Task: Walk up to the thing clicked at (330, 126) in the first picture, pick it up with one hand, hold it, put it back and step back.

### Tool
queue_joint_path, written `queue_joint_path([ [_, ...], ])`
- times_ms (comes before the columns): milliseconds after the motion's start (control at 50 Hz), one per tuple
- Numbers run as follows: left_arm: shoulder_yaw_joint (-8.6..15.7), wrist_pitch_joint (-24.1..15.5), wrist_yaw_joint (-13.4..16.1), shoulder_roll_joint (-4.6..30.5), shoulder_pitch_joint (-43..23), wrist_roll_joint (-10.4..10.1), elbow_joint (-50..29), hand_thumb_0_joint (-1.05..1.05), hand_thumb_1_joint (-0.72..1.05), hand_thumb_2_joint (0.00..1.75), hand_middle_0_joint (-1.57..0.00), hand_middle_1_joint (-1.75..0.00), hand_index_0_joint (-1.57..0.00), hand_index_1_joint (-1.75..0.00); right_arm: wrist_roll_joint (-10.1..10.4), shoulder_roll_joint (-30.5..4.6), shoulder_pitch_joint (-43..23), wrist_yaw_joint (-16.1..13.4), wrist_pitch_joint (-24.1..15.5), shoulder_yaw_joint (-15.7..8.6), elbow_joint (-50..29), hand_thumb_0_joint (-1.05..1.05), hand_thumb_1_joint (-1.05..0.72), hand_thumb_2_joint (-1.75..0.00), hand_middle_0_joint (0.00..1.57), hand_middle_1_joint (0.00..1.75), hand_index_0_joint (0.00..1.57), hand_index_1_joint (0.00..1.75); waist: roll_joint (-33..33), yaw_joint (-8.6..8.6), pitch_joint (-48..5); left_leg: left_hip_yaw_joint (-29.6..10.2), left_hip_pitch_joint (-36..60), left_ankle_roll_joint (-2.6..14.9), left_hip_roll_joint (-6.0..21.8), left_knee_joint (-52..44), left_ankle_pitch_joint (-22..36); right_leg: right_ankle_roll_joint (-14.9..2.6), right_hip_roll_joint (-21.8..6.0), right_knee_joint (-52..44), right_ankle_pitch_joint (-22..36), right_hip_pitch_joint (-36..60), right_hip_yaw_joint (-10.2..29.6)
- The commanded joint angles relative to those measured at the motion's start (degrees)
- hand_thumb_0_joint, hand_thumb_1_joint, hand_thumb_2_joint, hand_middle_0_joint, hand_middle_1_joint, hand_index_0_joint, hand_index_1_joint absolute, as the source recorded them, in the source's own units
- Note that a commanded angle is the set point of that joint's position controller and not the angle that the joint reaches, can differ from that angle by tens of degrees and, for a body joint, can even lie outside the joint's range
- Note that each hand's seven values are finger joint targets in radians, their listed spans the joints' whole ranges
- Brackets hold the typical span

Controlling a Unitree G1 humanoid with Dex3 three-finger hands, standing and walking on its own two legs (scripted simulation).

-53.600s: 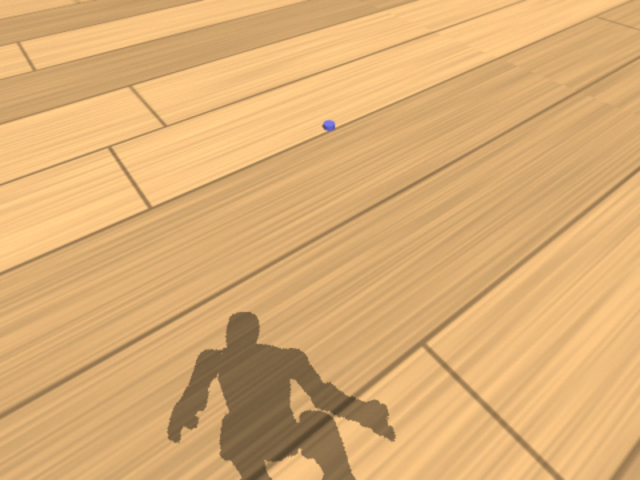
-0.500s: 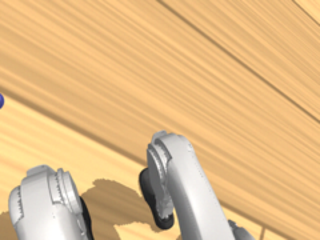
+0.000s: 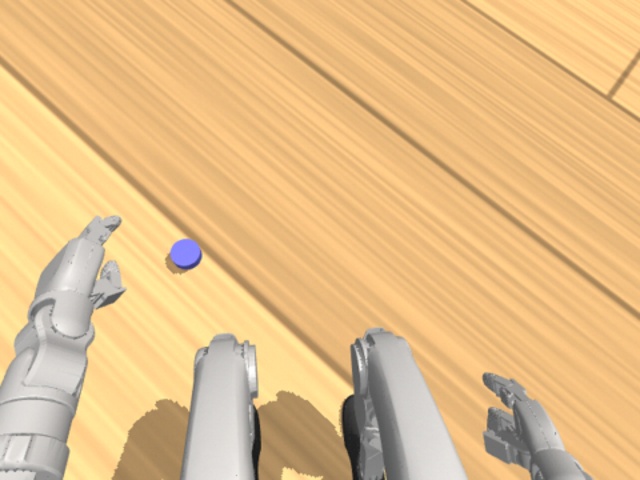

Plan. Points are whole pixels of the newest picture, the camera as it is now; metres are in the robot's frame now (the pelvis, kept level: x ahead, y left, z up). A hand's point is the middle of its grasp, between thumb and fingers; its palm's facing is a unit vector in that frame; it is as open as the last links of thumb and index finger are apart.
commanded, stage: home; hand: left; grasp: from above
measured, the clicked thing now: (186, 254) +0.54 +0.26 -0.47
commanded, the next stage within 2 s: none
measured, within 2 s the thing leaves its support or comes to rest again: neither
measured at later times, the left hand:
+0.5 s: hand (78, 349) +0.27 +0.20 +0.10, palm faces +0.13 -0.96 -0.23, open 7.4 cm
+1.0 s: hand (0, 432) +0.22 +0.19 +0.18, palm faces +0.16 -0.97 -0.20, open 7.4 cm
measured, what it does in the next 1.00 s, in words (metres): rises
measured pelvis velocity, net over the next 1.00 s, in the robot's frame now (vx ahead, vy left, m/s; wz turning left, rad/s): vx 0.08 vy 0.00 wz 0.11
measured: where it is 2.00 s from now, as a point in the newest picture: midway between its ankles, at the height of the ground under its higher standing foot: (305, 473)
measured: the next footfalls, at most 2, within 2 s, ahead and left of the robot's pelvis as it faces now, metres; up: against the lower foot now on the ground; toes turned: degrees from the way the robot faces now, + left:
none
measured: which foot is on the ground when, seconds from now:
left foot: down 0.00-1.00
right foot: down 0.00-1.00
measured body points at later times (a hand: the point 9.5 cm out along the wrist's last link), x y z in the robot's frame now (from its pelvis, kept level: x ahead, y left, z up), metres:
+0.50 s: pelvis +0.05 -0.01 +0.18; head +0.13 +0.02 +0.62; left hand +0.26 +0.25 +0.11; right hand +0.23 -0.23 +0.09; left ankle +0.08 +0.12 -0.45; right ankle +0.08 -0.13 -0.45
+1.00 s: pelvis +0.08 +0.00 +0.23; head +0.09 +0.01 +0.68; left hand +0.21 +0.25 +0.20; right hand +0.28 -0.22 +0.18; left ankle +0.08 +0.12 -0.45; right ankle +0.08 -0.13 -0.45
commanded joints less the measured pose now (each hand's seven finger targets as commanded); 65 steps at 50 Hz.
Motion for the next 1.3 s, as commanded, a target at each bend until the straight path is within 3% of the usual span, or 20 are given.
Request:
queue_joint_path([
  [0,4.42,0.74,2.84,7.96,-7.41,-6.75,-16.36,0.00,0.90,0.90,-0.20,-0.30,-0.20,-0.30,1.12,-8.87,4.82,-2.38,-3.89,-3.22,-4.92,0.00,-0.90,-0.90,0.20,0.30,0.20,0.30,8.90,-0.62,-29.41,-1.32,33.71,0.83,-0.01,-22.94,2.05,-2.77,0.68,-18.93,7.23,19.39,0.04],
  [60,3.50,2.65,3.43,4.31,-3.14,-11.24,-18.69,0.00,0.90,0.90,-0.20,-0.30,-0.20,-0.30,1.41,-8.11,3.03,-3.63,-5.20,-2.86,-5.30,0.00,-0.90,-0.90,0.20,0.30,0.20,0.30,7.53,-1.18,-26.98,-1.42,36.95,0.84,-0.12,-26.80,1.72,-2.70,0.57,-23.05,6.86,23.40,0.82],
  [140,4.48,5.07,3.86,2.18,4.94,-16.63,-20.37,0.00,0.90,0.90,-0.20,-0.30,-0.20,-0.30,1.48,-7.10,2.20,-4.86,-6.78,-2.47,-6.44,0.00,-0.90,-0.90,0.20,0.30,0.20,0.30,6.53,-0.21,-25.04,-0.76,42.29,0.77,-0.24,-31.43,4.39,-2.57,0.34,-28.39,8.41,29.76,1.34],
  [180,4.21,6.17,3.94,0.28,7.37,-18.80,-22.01,0.00,0.90,0.90,-0.20,-0.30,-0.20,-0.30,1.53,-6.44,1.97,-5.41,-7.42,-1.98,-6.51,0.00,-0.90,-0.90,0.20,0.30,0.20,0.30,6.27,-0.53,-23.10,-0.80,44.58,0.73,-0.21,-34.46,4.91,-2.51,0.17,-31.39,8.83,32.93,1.60],
  [200,4.98,6.83,4.14,0.33,8.51,-19.72,-23.49,0.00,0.90,0.90,-0.20,-0.30,-0.20,-0.30,1.56,-6.13,2.19,-5.78,-7.76,-1.92,-7.00,0.00,-0.90,-0.90,0.20,0.30,0.20,0.30,6.04,0.14,-23.78,-0.17,46.46,0.76,-0.22,-35.45,6.07,-2.52,0.26,-33.11,9.72,35.02,1.74],
  [260,4.42,8.82,4.49,-2.91,14.46,-22.52,-25.42,0.00,0.90,0.90,-0.20,-0.30,-0.20,-0.30,1.75,-5.18,2.76,-7.02,-8.73,-0.93,-7.45,0.00,-0.90,-0.90,0.20,0.30,0.20,0.30,4.62,-0.06,-20.83,-0.95,50.52,0.74,-0.35,-40.43,5.88,-2.35,0.08,-37.78,9.98,40.42,1.80],
  [380,4.75,11.82,4.59,-6.74,24.19,-26.61,-30.54,0.00,0.90,0.90,-0.20,-0.30,-0.20,-0.30,1.61,-3.65,4.80,-10.13,-10.85,0.07,-7.91,0.00,-0.90,-0.90,0.20,0.30,0.20,0.30,3.57,-0.06,-16.60,1.28,57.65,0.76,-0.83,-46.39,15.22,-2.12,0.25,-46.63,17.20,51.51,1.87],
  [560,2.80,14.20,3.93,-10.32,38.88,-27.58,-41.62,0.00,0.90,0.90,-0.20,-0.30,-0.20,-0.30,0.59,-2.58,8.04,-12.65,-13.38,0.15,-10.44,0.00,-0.90,-0.90,0.20,0.30,0.20,0.30,4.58,0.94,-11.20,2.16,69.47,0.19,-1.12,-56.41,23.40,-2.01,0.34,-56.24,24.13,63.15,1.00],
  [640,1.55,15.35,3.44,-12.00,45.56,-27.49,-44.26,0.00,0.90,0.90,-0.20,-0.30,-0.20,-0.30,0.31,-2.23,7.78,-13.17,-14.31,0.14,-11.71,0.00,-0.90,-0.90,0.20,0.30,0.20,0.30,2.87,1.28,-6.18,1.88,70.89,0.28,-1.17,-59.23,23.26,-1.88,0.48,-59.04,23.73,64.63,0.35],
  [840,1.12,16.04,1.34,-11.77,45.73,-26.98,-46.44,0.00,0.90,0.90,-0.20,-0.30,-0.20,-0.30,-0.47,-3.27,6.91,-13.33,-16.72,-0.47,-12.05,0.00,-0.90,-0.90,0.20,0.30,0.20,0.30,-0.34,1.18,-0.72,1.98,71.95,0.60,-1.39,-61.73,19.93,-1.21,0.15,-61.99,20.18,65.09,-0.12],
  [960,1.81,15.29,1.05,-11.22,45.63,-26.57,-47.43,0.00,0.90,0.90,-0.20,-0.30,-0.20,-0.30,-0.73,-3.43,6.35,-13.05,-17.72,-0.57,-12.06,0.00,-0.90,-0.90,0.20,0.30,0.20,0.30,1.36,1.99,-1.80,2.27,72.74,0.39,-1.70,-62.00,18.83,-1.22,-0.09,-61.63,19.47,65.90,0.15],
  [1160,1.45,14.84,1.40,-11.03,46.54,-26.32,-47.38,0.00,0.90,0.90,-0.20,-0.30,-0.20,-0.30,-0.86,-3.51,6.45,-13.01,-17.60,-0.74,-11.47,0.00,-0.90,-0.90,0.20,0.30,0.20,0.30,2.47,2.21,-3.54,2.07,74.05,0.13,-1.42,-61.41,23.24,-1.45,0.06,-60.67,23.08,66.80,0.08],
  [1280,1.57,15.33,1.41,-11.06,46.27,-26.71,-46.75,0.00,0.90,0.90,-0.20,-0.30,-0.20,-0.30,-0.69,-3.32,6.01,-13.06,-17.56,-0.52,-11.54,0.00,-0.90,-0.90,0.20,0.30,0.20,0.30,0.58,2.66,-2.12,2.21,72.44,0.38,-1.49,-61.85,20.21,-1.20,-0.08,-61.83,20.65,66.93,0.23],
])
